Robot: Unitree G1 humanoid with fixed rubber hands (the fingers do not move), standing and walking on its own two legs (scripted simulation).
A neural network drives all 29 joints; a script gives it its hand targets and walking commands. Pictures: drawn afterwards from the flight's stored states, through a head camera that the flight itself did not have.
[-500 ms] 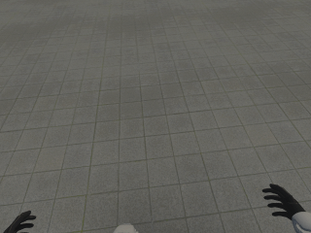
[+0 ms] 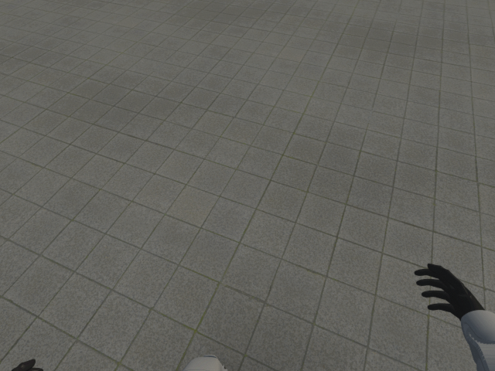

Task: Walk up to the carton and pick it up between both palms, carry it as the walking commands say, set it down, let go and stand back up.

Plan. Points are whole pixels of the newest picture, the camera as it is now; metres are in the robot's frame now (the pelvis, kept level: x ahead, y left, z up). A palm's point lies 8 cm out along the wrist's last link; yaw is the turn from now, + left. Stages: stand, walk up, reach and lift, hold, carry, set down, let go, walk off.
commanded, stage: walk up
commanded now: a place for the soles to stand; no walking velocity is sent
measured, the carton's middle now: out of the picture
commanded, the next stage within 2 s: none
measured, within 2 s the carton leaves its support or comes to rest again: neither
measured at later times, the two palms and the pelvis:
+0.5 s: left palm out of the picture -0.02 +0.43 -0.05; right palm (308, 189) +0.48 -0.10 -0.05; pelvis +0.13 +0.08 -0.01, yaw +28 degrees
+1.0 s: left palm out of the picture +0.00 +0.49 -0.06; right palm (192, 135) +0.65 +0.19 -0.06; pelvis +0.27 +0.23 -0.01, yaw +50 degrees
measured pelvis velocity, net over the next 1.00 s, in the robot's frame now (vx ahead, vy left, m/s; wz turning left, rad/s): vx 0.27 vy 0.23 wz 0.87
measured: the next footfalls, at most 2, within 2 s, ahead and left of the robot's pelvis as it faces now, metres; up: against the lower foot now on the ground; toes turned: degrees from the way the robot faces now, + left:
right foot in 0.18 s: +0.14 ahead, -0.11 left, +0.00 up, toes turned +7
left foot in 0.46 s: +0.21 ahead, +0.27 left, +0.00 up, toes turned +30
